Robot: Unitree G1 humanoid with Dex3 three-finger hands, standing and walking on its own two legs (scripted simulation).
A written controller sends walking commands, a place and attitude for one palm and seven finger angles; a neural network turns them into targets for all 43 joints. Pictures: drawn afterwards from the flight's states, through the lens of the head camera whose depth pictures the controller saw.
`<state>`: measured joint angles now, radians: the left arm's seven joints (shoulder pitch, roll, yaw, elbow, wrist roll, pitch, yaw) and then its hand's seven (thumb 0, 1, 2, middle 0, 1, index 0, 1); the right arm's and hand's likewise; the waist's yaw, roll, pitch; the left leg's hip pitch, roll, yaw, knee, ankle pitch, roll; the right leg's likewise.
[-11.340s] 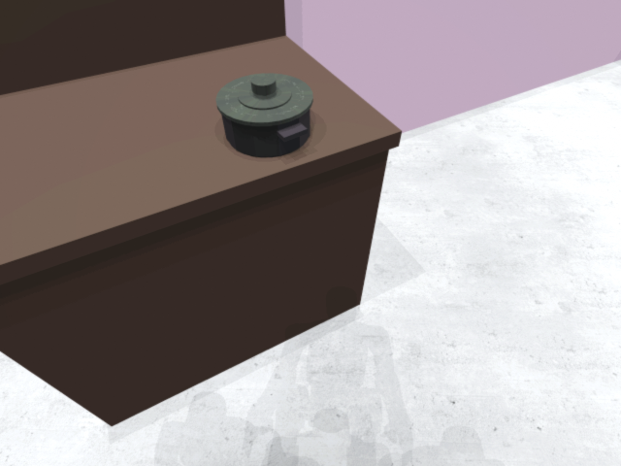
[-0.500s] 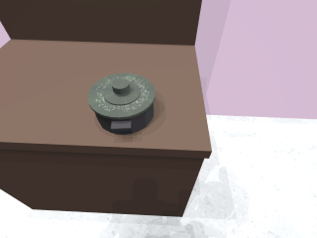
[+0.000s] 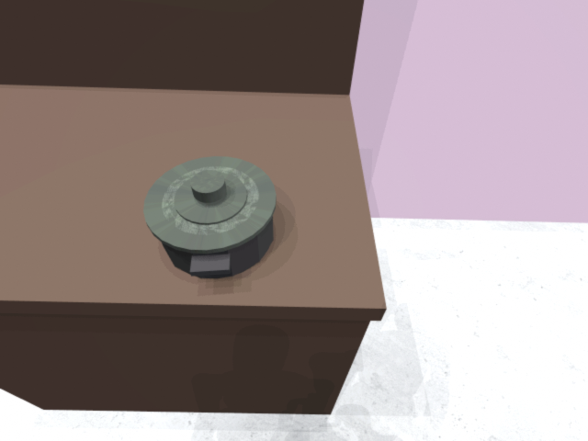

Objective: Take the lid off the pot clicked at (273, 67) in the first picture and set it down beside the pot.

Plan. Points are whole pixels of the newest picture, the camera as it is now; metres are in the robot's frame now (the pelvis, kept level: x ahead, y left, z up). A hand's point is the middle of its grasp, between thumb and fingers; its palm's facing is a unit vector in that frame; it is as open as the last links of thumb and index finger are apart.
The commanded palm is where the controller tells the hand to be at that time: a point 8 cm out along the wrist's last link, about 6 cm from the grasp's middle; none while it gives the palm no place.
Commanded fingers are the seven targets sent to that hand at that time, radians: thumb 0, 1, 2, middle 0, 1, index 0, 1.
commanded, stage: come to a stop and stand still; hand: left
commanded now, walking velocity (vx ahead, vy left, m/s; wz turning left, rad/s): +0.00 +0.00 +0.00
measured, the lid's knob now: (208, 186) +0.42 +0.15 +0.12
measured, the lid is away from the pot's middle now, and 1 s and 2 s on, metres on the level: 0.00 0.00 0.00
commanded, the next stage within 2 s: look again from close up in 0.22 s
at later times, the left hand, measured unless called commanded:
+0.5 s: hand out of the picture -0.01 +0.19 -0.19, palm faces +0.01 -0.98 -0.19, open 7.4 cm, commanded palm none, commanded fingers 0.00 0.90 0.90 -0.20 -0.30 -0.20 -0.30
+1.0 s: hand out of the picture +0.02 +0.23 -0.18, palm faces -0.02 -0.97 -0.24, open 7.4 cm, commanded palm none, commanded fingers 0.00 0.90 0.90 -0.20 -0.30 -0.20 -0.30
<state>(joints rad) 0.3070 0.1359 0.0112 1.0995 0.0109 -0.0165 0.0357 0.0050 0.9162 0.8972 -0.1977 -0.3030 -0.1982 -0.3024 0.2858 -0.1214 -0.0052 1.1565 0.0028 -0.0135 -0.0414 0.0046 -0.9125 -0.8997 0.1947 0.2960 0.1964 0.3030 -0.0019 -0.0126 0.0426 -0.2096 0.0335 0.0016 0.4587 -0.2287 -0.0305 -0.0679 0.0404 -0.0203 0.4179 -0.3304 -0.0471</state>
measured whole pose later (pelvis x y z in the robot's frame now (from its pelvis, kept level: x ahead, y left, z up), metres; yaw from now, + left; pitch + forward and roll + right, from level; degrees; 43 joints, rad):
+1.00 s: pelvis +0.00 +0.04 -0.01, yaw -1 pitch +0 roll +0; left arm 0.28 0.20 -0.01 1.02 0.02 0.01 0.04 0.00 0.91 0.90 -0.20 -0.30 -0.20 -0.30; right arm 0.23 -0.18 0.00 1.03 0.00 -0.01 -0.02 0.01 -0.92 -0.90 0.20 0.30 0.20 0.30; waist 0.00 -0.01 0.05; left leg -0.27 -0.02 0.04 0.54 -0.27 0.04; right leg -0.15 -0.01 0.02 0.51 -0.36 0.01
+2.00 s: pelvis +0.01 +0.05 -0.01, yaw -1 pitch +1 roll -1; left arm 0.30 0.16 -0.01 1.04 0.01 -0.01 0.05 0.00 0.91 0.90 -0.20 -0.30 -0.20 -0.30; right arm 0.31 -0.16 0.00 1.01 -0.01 -0.01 -0.02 0.01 -0.91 -0.90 0.19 0.30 0.20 0.30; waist -0.02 0.01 0.02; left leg -0.31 -0.01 0.02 0.65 -0.34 0.04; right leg -0.16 0.00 0.01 0.56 -0.41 0.00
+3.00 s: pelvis +0.00 +0.04 +0.00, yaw -1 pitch +0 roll +0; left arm 0.31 0.17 -0.01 1.07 0.02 0.00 0.04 0.00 0.91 0.90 -0.20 -0.30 -0.20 -0.30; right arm 0.24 -0.16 0.00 1.08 0.00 -0.01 -0.03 0.01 -0.92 -0.90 0.20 0.30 0.20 0.30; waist 0.01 -0.02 0.06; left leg -0.24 -0.03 0.03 0.50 -0.26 0.04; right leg -0.10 -0.01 0.01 0.45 -0.35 0.01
